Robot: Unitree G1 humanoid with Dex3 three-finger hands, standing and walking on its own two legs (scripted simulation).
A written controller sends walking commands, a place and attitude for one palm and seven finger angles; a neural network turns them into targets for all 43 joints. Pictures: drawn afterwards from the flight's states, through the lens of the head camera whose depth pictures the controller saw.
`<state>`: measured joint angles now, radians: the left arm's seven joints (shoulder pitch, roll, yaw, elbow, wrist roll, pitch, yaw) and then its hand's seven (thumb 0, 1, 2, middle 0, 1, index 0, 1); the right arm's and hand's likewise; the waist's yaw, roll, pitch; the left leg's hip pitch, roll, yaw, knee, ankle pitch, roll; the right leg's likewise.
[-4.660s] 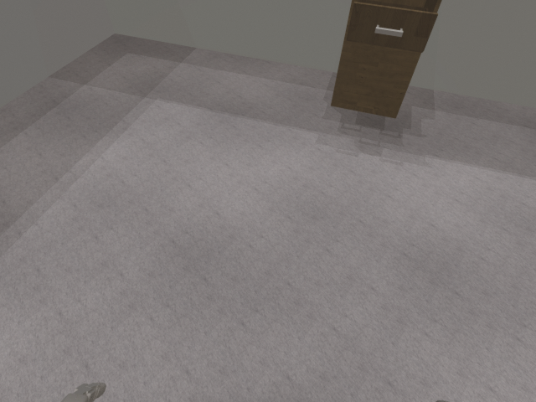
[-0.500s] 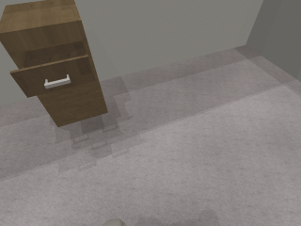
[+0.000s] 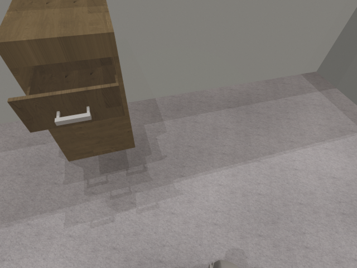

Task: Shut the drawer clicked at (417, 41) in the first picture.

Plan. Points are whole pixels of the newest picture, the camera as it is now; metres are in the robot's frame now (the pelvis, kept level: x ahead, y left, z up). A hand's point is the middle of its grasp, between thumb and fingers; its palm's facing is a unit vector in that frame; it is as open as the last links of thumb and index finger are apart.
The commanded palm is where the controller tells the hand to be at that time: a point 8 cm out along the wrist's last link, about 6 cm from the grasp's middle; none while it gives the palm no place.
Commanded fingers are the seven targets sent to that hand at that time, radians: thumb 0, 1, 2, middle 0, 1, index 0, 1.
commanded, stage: turn to face it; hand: left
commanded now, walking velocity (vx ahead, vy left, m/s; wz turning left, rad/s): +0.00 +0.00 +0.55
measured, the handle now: (73, 115) +0.63 +0.47 -0.16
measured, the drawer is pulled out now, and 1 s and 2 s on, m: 0.21 0.21 0.21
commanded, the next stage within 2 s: take the last steps up to it in 0.80 s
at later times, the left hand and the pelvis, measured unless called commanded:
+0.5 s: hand (117, 251) +0.18 +0.18 -0.18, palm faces +0.22 -0.96 -0.18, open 7.3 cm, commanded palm none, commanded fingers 0.00 0.90 0.90 -0.20 -0.30 -0.20 -0.30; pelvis +0.11 -0.02 -0.01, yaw +11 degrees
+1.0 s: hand out of the picture +0.11 +0.17 -0.16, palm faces +0.34 -0.90 -0.27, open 7.4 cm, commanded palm none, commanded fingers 0.00 0.90 0.90 -0.20 -0.30 -0.20 -0.30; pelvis +0.12 -0.04 -0.01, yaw +18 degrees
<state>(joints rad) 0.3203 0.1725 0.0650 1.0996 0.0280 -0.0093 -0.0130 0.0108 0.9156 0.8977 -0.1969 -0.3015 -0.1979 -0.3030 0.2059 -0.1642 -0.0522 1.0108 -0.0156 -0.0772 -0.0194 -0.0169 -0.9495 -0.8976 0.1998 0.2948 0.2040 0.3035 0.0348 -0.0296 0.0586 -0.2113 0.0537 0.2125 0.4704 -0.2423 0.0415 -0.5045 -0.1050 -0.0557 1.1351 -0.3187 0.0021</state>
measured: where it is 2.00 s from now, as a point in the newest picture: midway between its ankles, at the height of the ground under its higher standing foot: (164, 255)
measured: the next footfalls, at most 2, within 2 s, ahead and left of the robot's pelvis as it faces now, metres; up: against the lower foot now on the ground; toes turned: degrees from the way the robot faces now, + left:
right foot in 0.20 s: +0.20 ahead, -0.15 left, +0.00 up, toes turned -7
left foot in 0.52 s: +0.16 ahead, +0.10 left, +0.00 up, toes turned +20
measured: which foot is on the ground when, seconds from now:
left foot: down 0.00-0.20, up 0.22-0.50, down 0.52-0.96, up 0.98-1.00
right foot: up 0.00-0.18, down 0.20-0.54, up 0.56-0.94, down 0.96-1.00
